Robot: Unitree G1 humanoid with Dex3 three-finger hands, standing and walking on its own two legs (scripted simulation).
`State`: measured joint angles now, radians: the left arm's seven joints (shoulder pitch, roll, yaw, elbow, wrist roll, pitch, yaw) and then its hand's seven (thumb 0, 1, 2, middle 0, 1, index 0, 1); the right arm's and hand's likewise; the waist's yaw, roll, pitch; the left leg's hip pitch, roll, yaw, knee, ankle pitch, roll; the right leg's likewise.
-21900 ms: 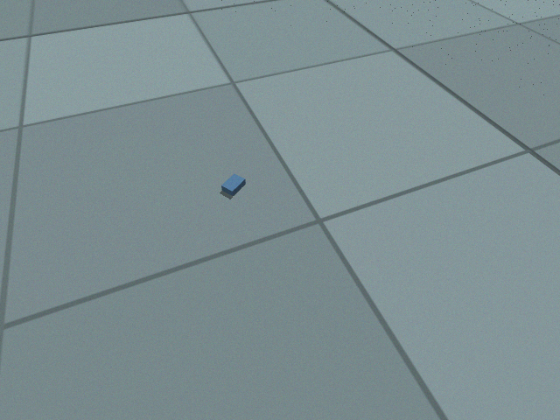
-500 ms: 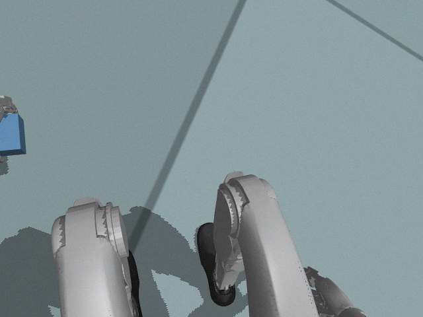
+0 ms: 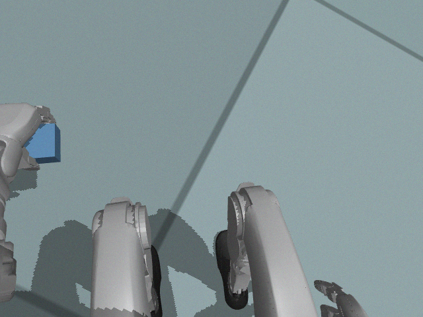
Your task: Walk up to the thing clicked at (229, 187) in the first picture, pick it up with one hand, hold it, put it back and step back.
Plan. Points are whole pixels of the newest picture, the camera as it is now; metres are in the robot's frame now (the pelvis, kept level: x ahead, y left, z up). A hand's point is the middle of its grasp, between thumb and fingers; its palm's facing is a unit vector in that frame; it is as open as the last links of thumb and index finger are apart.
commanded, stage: lift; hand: left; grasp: from above
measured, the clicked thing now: (28, 144) +0.44 +0.33 -0.16
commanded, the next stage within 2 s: hold in 1.32 s
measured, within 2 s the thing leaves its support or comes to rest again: neither
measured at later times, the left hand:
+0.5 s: hand out of the picture +0.37 +0.31 +0.07, palm faces -0.44 -0.09 -0.89, open 9.7 cm
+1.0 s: hand out of the picture +0.35 +0.26 +0.23, palm faces -0.45 -0.08 -0.89, open 9.7 cm
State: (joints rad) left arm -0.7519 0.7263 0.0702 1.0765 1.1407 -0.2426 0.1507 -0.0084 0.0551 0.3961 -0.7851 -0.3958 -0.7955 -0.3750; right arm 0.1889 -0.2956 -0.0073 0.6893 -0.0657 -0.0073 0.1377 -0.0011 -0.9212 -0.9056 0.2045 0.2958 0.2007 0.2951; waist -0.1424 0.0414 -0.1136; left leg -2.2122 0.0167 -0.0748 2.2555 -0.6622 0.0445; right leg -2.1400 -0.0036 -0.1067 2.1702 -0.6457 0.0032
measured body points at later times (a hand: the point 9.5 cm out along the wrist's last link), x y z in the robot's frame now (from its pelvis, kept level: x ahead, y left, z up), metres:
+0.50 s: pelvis +0.00 +0.01 +0.15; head +0.15 +0.04 +0.58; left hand +0.38 +0.31 +0.12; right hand +0.15 -0.25 +0.04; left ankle +0.08 +0.11 -0.34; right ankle +0.11 -0.12 -0.34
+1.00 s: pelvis +0.04 +0.00 +0.30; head +0.11 +0.01 +0.75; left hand +0.37 +0.26 +0.28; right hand +0.16 -0.26 +0.19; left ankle +0.08 +0.11 -0.34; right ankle +0.10 -0.12 -0.34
